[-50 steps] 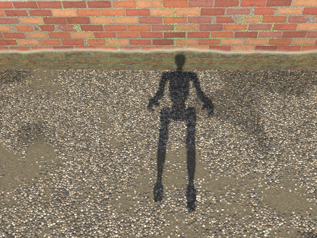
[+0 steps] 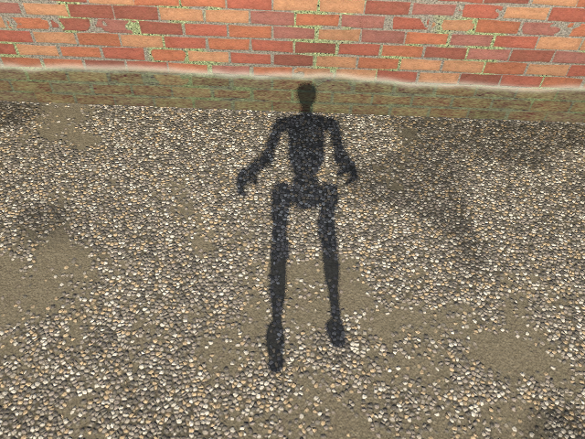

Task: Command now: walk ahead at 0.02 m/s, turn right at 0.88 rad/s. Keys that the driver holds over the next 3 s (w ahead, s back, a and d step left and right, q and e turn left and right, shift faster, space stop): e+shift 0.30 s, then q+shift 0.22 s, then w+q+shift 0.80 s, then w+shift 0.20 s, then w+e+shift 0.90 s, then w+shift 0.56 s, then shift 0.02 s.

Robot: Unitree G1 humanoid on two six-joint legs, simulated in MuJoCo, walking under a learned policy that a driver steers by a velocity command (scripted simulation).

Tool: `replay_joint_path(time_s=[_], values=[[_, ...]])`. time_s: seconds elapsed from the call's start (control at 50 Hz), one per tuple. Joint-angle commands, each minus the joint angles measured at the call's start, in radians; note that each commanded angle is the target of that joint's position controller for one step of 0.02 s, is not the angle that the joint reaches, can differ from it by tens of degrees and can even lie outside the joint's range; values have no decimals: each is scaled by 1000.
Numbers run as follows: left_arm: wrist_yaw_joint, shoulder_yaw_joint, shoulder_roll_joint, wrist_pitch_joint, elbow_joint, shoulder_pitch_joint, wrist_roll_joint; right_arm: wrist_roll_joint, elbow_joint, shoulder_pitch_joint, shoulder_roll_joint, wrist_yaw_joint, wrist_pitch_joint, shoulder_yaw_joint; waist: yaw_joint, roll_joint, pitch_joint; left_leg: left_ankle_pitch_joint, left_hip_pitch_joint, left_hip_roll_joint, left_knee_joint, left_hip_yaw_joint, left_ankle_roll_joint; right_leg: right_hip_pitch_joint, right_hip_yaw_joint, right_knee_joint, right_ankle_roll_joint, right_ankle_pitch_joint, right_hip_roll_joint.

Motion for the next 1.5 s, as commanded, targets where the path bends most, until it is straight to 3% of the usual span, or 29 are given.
replay_joint_path(time_s=[0.02, 0.14, 0.22, 0.24, 0.26, 0.28, 0.32, 0.36, 0.44, 0.5, 0.54, 0.56, 0.58, 0.6, 0.62, 0.68, 0.72, 0.76, 0.8, 0.84, 0.88, 0.92, 0.96, 1.1, 1.22, 1.32, 1.38, 1.44, 1.5], values=[[11, 10, 45, 14, -49, 103, -5, 3, -62, -70, -141, -16, -9, -47, 36, 99, -61, 76, 75, 249, -179, -142, 154, 23, -31, -90, -14, 61, -55], [-38, -11, 27, 13, -136, -16, -16, 12, 12, -1, -208, 7, 41, -91, -56, 175, -60, -104, 199, 325, -226, -81, 169, 114, -143, -585, -63, -54, -107], [-48, -3, 37, 5, -115, 90, -2, 32, 47, -67, -237, 10, 56, -104, -3, 147, -90, -103, 182, 330, -149, -25, 126, 270, -174, -862, -147, 133, -107], [-31, 5, 53, -4, -75, 196, 9, 34, 63, -92, -224, 7, 46, -102, 42, 94, -94, -122, 75, 263, -28, 26, 59, 396, -122, -933, -192, 252, -105], [-8, 36, 149, -7, -43, 298, 12, 22, 53, -128, -164, 4, 32, -85, 68, -127, -82, -170, -105, 95, 254, 138, -37, 494, 136, -995, -300, 434, -228], [4, 61, 246, -21, -60, 285, 40, 22, -15, -181, -131, 0, 1, -69, 72, -239, -33, -420, -360, -42, 564, 30, -112, 470, 503, -1078, -469, 406, -385], [36, 24, 154, -50, -138, -2, 62, 51, -39, -201, -190, 26, -16, -88, -39, -127, -45, -281, -449, -29, 810, -166, -104, 435, 311, -1052, -389, 402, -347], [47, -24, 44, -39, -179, -142, 21, 27, 30, -43, -224, 3, 13, -101, -77, -89, -123, -240, -338, -22, 767, -173, -87, 413, 144, -988, -314, 634, -291], [24, -84, -95, -51, -128, -108, 40, 20, 68, 60, -93, 10, 54, -39, -71, -114, -175, -243, -113, 9, 377, -166, -70, 431, -8, -914, -235, 614, -229], [17, -41, 36, -46, -92, -74, 23, 35, 24, 25, -152, 44, 20, -37, -20, -140, -128, -182, -42, -25, 224, -54, -32, 402, 38, -904, -241, 422, -266], [15, -44, 32, -47, -88, -95, 22, 35, 9, 60, -166, 40, -1, -31, -28, -115, -133, -44, 33, -17, 44, -71, 7, 383, 29, -904, -177, 150, -239], [14, -51, 17, -51, -91, -108, 44, 25, -5, 85, -180, 32, -7, -24, -11, -30, -100, 79, 62, 51, 7, -184, 44, 322, -31, -793, -116, -43, -164], [6, -64, -26, -66, -162, -154, 65, 44, -14, 91, -273, 22, -6, -42, 23, 177, -47, -133, 30, 148, -89, -470, 166, 195, -144, -610, -31, -89, -13], [9, -66, 1, -88, -219, -280, 40, 43, -51, 107, -319, 24, -9, -60, -76, 268, 31, -257, 8, 252, -231, -746, 279, 41, -96, -481, -6, -132, 46], [9, -55, 32, -114, -242, -337, 10, 21, -64, 110, -292, 16, -14, -54, -91, 213, 57, -171, 59, 289, -218, -802, 313, -70, -7, -315, 7, -111, 18], [-14, -60, -1, -147, -241, -270, 64, 32, -103, 82, -252, -15, -21, -43, -28, 115, -35, 164, 122, 226, -51, -627, 266, -113, 36, -118, 24, -4, -12], [-39, -104, -82, -163, -286, -331, 101, 9, -163, -4, -177, -21, 10, -12, -21, 95, -55, 195, 64, 122, -45, -498, 172, 23, -4, -427, 33, 21, -27], [-52, -130, -132, -181, -308, -396, 99, -10, -172, -10, -171, -18, 43, -14, -69, 183, -85, 237, 90, 75, -23, -477, 131, 158, -52, -727, 35, 92, -12], [-74, -110, -69, -189, -280, -326, 84, -6, -195, -57, -202, -9, 55, -14, -55, 216, -182, 199, 120, 86, -27, -546, 133, 303, -70, -830, 25, 269, 6], [-84, -109, -46, -197, -260, -276, 116, 13, -221, -78, -169, -1, 63, 10, -49, 109, -237, 48, 10, 70, 7, -546, 76, 564, -81, -905, -13, 477, -82], [-90, -107, -26, -185, -270, -299, 157, 18, -239, -24, -103, 21, 29, 45, -79, -131, -248, -192, -222, -5, 104, -417, -3, 755, 53, -828, -122, 489, -243], [-75, -96, -3, -170, -283, -334, 130, 40, -252, -98, -148, 43, -3, 33, -50, -133, -111, -145, -241, -2, 150, -326, -35, 613, 105, -932, -138, 236, -254], [-66, -93, 26, -172, -283, -346, 110, 30, -278, -139, -150, 50, -9, 36, -55, -91, -68, -83, -200, 6, 162, -284, -42, 545, 59, -951, -115, 212, -237], [-68, -82, 17, -205, -268, -320, 130, 32, -323, -229, -187, 67, -12, 31, -31, 71, -200, 326, -164, 20, 164, -371, 3, 695, -184, -793, -59, 460, -174], [-62, -68, 23, -191, -244, -319, 124, 13, -347, -243, -146, 71, 0, 42, -48, 37, -166, 414, -167, 28, 195, -319, 0, 663, -263, -770, -70, 514, -222], [-56, -48, 39, -165, -265, -348, 120, 49, -341, -206, -194, 88, -3, 14, -82, 80, -197, 583, -175, -30, 165, -394, 12, 701, -324, -735, -55, 317, -162], [-47, -54, 8, -162, -267, -335, 116, 54, -339, -241, -186, 88, -10, 14, -76, 139, -204, 334, -150, -33, 41, -519, 42, 674, -315, -743, -44, 29, -115], [-54, -73, -23, -199, -284, -302, 104, 43, -359, -351, -151, 87, -23, 43, -19, 157, -132, -26, -234, 7, -99, -640, 39, 691, -234, -795, -46, 88, -99], [-63, -89, -21, -225, -292, -332, 115, 41, -334, -319, -123, 83, -29, 62, -56, 117, -157, 15, -231, 3, -104, -607, 0, 776, -206, -848, -60, 188, -145]])
Next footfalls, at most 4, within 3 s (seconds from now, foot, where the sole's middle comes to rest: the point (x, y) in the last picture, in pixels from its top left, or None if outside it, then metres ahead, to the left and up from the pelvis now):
0.24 right None -0.01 -0.13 -0.78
0.56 left None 0.05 0.10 -0.78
0.84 right None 0.06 -0.13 -0.78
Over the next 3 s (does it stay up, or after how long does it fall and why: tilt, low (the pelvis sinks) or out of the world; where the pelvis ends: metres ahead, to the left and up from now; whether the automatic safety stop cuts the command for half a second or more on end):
stays up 0.00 0.00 0.00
